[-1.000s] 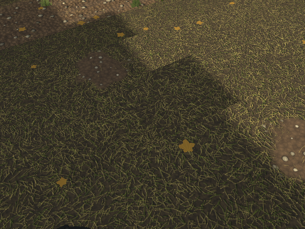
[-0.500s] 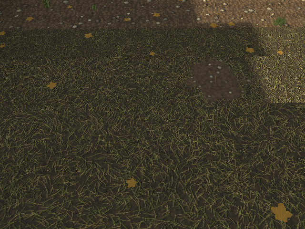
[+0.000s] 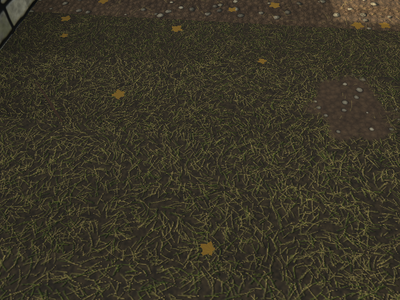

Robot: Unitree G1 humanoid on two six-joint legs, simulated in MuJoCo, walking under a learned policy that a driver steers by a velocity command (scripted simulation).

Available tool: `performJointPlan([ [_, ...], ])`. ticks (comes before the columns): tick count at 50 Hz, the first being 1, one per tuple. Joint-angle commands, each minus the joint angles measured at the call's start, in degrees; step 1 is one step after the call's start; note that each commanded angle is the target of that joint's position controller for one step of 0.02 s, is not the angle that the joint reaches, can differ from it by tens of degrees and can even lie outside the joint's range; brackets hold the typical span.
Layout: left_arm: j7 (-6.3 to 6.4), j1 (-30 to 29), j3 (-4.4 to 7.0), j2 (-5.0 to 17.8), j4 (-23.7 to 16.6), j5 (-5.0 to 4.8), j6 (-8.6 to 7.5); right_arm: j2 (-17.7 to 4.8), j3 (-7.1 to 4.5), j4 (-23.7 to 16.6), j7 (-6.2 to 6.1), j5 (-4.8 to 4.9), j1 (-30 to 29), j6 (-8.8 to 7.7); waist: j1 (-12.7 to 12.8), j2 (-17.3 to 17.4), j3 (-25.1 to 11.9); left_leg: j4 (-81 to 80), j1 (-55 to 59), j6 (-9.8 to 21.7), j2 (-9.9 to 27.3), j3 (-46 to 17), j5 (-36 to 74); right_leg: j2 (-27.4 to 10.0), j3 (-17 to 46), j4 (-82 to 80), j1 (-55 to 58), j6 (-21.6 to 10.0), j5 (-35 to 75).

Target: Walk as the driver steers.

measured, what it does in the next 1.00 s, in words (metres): steps on the spot, turning right: right foot, then left foot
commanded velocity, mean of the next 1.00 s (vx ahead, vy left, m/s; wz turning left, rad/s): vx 0.00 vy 0.00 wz -0.22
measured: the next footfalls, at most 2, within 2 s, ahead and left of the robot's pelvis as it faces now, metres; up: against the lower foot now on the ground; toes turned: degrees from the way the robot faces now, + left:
right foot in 0.02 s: +0.06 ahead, -0.11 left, +0.00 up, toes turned +1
left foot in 0.34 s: +0.03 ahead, +0.11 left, +0.00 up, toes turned -1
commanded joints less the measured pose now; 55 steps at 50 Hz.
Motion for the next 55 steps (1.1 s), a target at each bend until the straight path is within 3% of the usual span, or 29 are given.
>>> performJointPlan([
  [1,0.4,8.8,3.04,8.3,-2.9,-1.68,-2.02,-2.9,0.15,-3.3,0.16,-0.91,2.1,0.36,4.9,-1.8,-10.4,0.9,-1.9,7.3,11.5,-15.4,-4.4,-7.8,6.0,-11.6,21.4,-11.0,16.2],
  [2,0.98,8.6,4.7,13.9,-5.0,-0.58,-3.05,1.8,1.67,-6.0,-0.21,-1.05,4.1,0.36,2.9,-13.3,-12.6,12.3,-17.3,-1.1,-0.3,-2.7,-22.8,-24.0,24.8,-14.6,33.3,-28.5,35.1],
  [3,0.98,7.9,5.1,12.8,-5.2,3.34,-3.65,-3.8,0.31,-5.8,-0.91,-1.73,0.4,0.18,5.5,-6.0,-5.8,22.4,-25.3,-5.9,1.1,-2.3,-29.5,-29.3,29.4,-18.6,28.4,-29.8,34.4],
  [4,0.6,6.0,5.23,11.2,-5.3,2.44,-3.74,-7.2,-0.8,-3.7,-1.8,-1.31,0.2,0.94,4.6,-1.9,-6.0,28.9,-22.2,-7.4,3.4,-2.5,-24.6,-24.4,21.7,-19.0,25.4,-24.1,30.6],
  [5,-0.54,0.4,4.52,8.5,-6.6,0.82,-3.77,-8.2,-1.43,-2.1,-2.69,-1.7,2.3,1.51,1.5,-4.4,-5.3,32.8,-19.5,-8.9,3.0,-1.6,-20.1,-19.0,14.8,-18.5,21.2,-19.3,29.2],
  [7,-1.88,-2.9,4.25,6.8,-8.4,-0.64,-3.48,-5.6,-0.98,-0.8,-2.39,-2.94,4.8,1.85,-0.4,-7.9,-4.7,40.8,-14.6,-9.6,1.6,0.9,-12.5,-14.1,7.4,-17.5,14.4,-16.7,33.8],
  [9,-3.32,-2.8,4.58,6.5,-8.6,0.63,-3.05,-3.6,-0.57,0.4,-1.34,-1.34,5.8,2.27,-0.5,-5.1,-4.6,42.5,-10.2,-10.0,1.9,2.2,-8.4,-11.0,3.2,-17.0,9.1,-15.2,31.0],
  [11,-5.58,-5.8,3.33,3.1,-8.4,-1.3,-3.29,0.4,0.81,3.4,0.84,-0.59,8.5,3.0,-2.8,-4.5,-3.7,26.2,-1.9,-12.2,7.7,5.0,-4.9,-6.1,-1.2,-13.8,3.8,-9.5,21.7],
  [13,-6.61,0.1,4.42,5.9,-6.3,-2.54,-2.97,0.7,1.13,2.5,2.4,0.31,2.6,3.62,1.7,-5.6,-1.8,15.4,0.7,-13.6,8.7,8.5,-11.1,-7.3,5.0,-10.8,3.9,-6.9,8.1],
  [15,-7.07,3.9,6.58,11.5,-6.0,-2.38,-2.79,-4.2,-0.42,1.0,0.27,1.52,-2.0,3.02,3.6,-5.2,-2.4,6.5,-0.5,-11.8,8.1,9.7,-5.2,-10.9,13.2,-8.3,10.3,-7.9,8.2],
  [18,-5.87,6.7,5.05,6.8,-6.3,-1.27,-3.46,-6.6,-0.76,-0.8,-2.97,2.41,-3.9,0.75,2.9,-6.6,-8.4,7.3,2.2,-5.1,11.1,5.7,1.2,-14.2,22.6,-6.2,17.1,-11.3,25.2],
  [22,-4.74,4.6,6.98,11.4,-8.3,0.0,-2.57,-7.3,-1.39,-1.1,-4.2,0.78,-4.9,0.34,2.4,-5.1,-4.6,8.8,1.1,-3.3,8.2,7.6,-7.9,-12.4,21.1,-8.8,13.1,-18.2,18.5],
  [27,-3.88,2.3,6.53,8.1,-9.3,0.56,-1.36,-5.7,-1.07,-2.0,-3.79,1.16,-2.3,0.78,1.0,-3.9,-1.8,1.1,9.8,0.9,7.5,7.3,-5.6,-9.9,21.6,-11.5,6.8,-17.4,10.3],
  [29,-3.5,1.9,6.23,7.0,-10.6,1.16,-0.69,-8.9,-2.31,-3.2,-4.49,0.95,-0.1,0.43,0.2,1.3,-3.4,-3.8,18.7,9.2,15.2,-0.3,1.6,-3.5,14.9,-6.0,-1.6,-12.2,3.4],
  [30,-3.21,0.2,5.72,5.4,-11.1,1.68,-0.49,-11.1,-3.22,-3.3,-4.89,0.27,4.4,-0.04,-2.3,4.9,-2.6,-9.2,27.6,17.7,24.3,-9.4,10.0,2.7,8.4,0.4,-12.2,-7.3,-7.8],
  [31,-3.31,-1.4,5.54,4.5,-11.8,2.6,-0.48,-11.5,-3.49,-2.3,-5.55,-1.55,6.9,-0.56,-3.5,6.6,0.0,-14.2,30.6,21.7,32.9,-14.3,16.7,3.5,4.4,12.3,-18.8,-3.3,-18.9],
  [32,-3.03,0.4,5.9,5.6,-10.5,3.19,-0.53,-9.6,-3.01,-2.4,-6.02,-1.26,5.7,-0.72,-1.4,2.5,0.1,-15.8,28.2,19.0,33.4,-10.8,18.7,0.0,4.1,22.0,-17.2,-2.1,-20.9],
  [34,-2.71,5.1,6.98,8.1,-8.1,3.77,-0.54,-6.8,-2.21,-5.8,-5.38,0.53,-6.0,-1.03,4.1,5.4,1.9,-17.3,17.5,11.6,25.7,1.9,16.3,-0.6,1.0,31.1,-9.1,-0.9,-17.0],
  [36,-4.68,5.5,5.8,4.9,-7.9,3.72,0.06,-7.9,-2.64,-7.6,-5.45,0.55,-10.4,-1.01,5.2,4.9,2.2,-17.8,12.9,8.1,20.3,9.4,13.7,-1.5,-2.2,27.9,-4.2,-0.5,-9.9],
  [39,-8.64,0.6,3.97,2.4,-9.1,1.59,1.55,-11.8,-4.6,-6.2,-5.97,-0.93,-3.1,0.01,-0.6,3.2,2.0,-15.1,22.0,8.0,20.9,12.4,14.3,-4.3,-3.7,12.5,-5.4,0.2,-5.2],
  [42,-8.23,1.8,4.6,5.0,-8.5,0.6,1.59,-12.8,-5.3,-5.2,-5.62,-1.42,1.3,0.93,-1.6,4.4,0.7,-12.5,26.6,9.4,25.9,9.9,14.5,-3.3,-4.7,2.3,-3.5,-0.6,-2.8],
  [45,-6.61,3.2,6.14,7.8,-8.2,0.28,-0.49,-9.9,-3.96,-4.9,-4.68,-1.56,-1.7,1.59,1.2,3.6,-1.3,-6.7,17.7,3.7,24.1,12.8,1.2,0.3,-5.3,-7.6,10.3,-6.7,14.6],
  [46,-6.0,5.7,7.09,10.2,-8.5,0.28,-1.08,-6.9,-3.09,-5.2,-4.5,-1.68,-0.7,1.85,2.0,-0.8,-5.0,0.0,11.9,-1.1,19.7,17.4,-6.0,-3.6,-1.1,-7.5,19.9,-11.2,28.4],
  [47,-4.49,12.7,8.97,17.6,-8.4,-0.93,-1.34,-1.4,-1.12,-10.0,-4.48,-1.75,-0.5,1.39,2.7,-13.4,-14.0,14.6,-1.3,-7.4,9.4,22.4,-23.4,-17.7,20.3,-9.7,36.2,-25.1,44.2],
  [48,-4.14,19.3,8.8,16.2,-7.4,1.61,-2.36,-4.0,-1.3,-10.3,-4.31,-1.97,-6.2,0.43,7.7,-4.9,-10.6,22.4,-12.2,-7.7,6.6,10.2,-36.4,-21.7,29.0,-11.7,39.0,-26.9,35.6],
  [49,-3.37,19.4,8.8,14.4,-5.4,2.83,-3.95,-3.9,-1.1,-9.8,-3.85,-1.38,-8.7,-0.1,7.7,-4.7,-2.8,27.2,-18.8,-6.7,8.5,5.3,-33.4,-20.3,24.3,-12.9,33.8,-22.9,29.9],
  [51,-3.38,11.1,6.7,8.3,-7.4,-0.82,-3.77,-10.0,-3.3,-5.1,-4.64,-2.02,-2.6,-0.29,3.5,-7.1,-1.6,33.5,-14.1,-5.9,10.9,5.4,-28.0,-17.9,15.5,-15.3,23.4,-19.3,29.3],
  [52,-3.37,7.0,6.05,6.9,-8.6,-2.06,-3.38,-8.9,-2.74,-3.8,-4.21,-2.11,-1.0,0.13,1.5,-7.4,-0.3,34.0,-9.0,-5.8,11.4,5.5,-24.4,-16.0,12.0,-17.4,15.7,-17.2,27.2],
  [55,-5.12,-4.3,3.74,3.5,-12.8,-1.25,-2.82,-3.8,-1.41,1.8,0.63,-0.86,7.6,1.93,-4.2,-4.2,0.3,28.0,5.2,-6.8,12.5,6.8,-6.4,-9.3,2.0,-17.7,1.6,-10.9,20.8],
])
